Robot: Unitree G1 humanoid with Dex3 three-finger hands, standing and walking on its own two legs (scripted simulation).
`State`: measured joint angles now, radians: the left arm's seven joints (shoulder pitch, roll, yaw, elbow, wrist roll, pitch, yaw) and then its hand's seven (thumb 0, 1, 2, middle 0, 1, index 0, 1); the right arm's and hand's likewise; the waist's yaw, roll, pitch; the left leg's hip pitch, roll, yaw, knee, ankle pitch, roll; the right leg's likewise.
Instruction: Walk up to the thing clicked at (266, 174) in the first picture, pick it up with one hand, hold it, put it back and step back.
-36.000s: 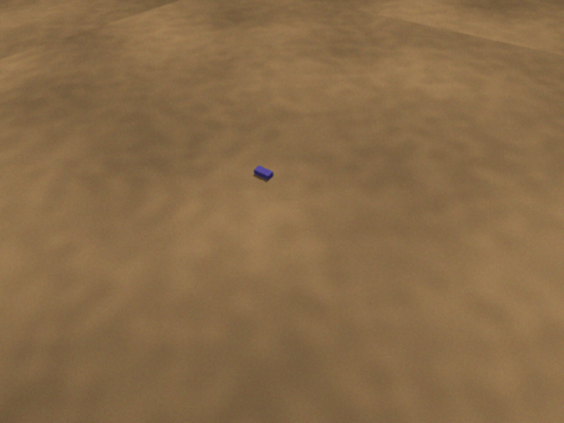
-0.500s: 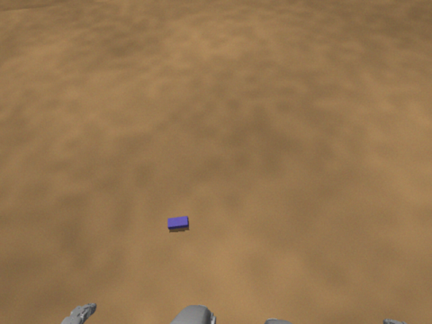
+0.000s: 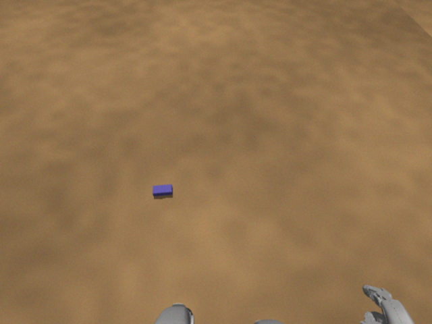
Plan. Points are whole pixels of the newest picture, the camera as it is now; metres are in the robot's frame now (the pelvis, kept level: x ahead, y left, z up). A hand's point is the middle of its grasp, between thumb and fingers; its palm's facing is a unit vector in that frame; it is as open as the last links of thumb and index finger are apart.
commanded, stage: step back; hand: left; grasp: from above
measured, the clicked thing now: (162, 190) +0.77 +0.30 -0.74
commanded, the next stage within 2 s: stand in 1.88 s
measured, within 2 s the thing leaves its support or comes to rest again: neither
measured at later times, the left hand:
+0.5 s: hand out of the picture -0.06 +0.25 -0.14, palm faces +0.11 -0.91 -0.39, open 7.4 cm
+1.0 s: hand out of the picture -0.29 +0.22 -0.14, palm faces +0.14 -0.90 -0.42, open 7.4 cm
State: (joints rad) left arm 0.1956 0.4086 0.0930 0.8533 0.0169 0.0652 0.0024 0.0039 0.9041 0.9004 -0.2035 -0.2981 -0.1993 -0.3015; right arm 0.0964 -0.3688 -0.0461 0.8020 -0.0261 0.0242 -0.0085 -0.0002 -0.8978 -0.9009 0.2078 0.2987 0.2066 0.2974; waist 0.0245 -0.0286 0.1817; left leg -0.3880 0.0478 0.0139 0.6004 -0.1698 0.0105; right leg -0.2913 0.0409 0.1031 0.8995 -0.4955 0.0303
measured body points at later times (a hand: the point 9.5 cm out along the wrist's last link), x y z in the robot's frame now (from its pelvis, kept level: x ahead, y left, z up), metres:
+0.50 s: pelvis -0.18 -0.03 +0.00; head -0.12 -0.02 +0.44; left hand -0.07 +0.29 -0.11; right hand -0.07 -0.34 -0.13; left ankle -0.18 +0.08 -0.72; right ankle -0.09 -0.14 -0.70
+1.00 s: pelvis -0.30 -0.07 +0.00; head -0.28 -0.08 +0.45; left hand -0.30 +0.26 -0.11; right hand -0.20 -0.38 -0.13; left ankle -0.31 +0.08 -0.71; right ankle -0.28 -0.19 -0.72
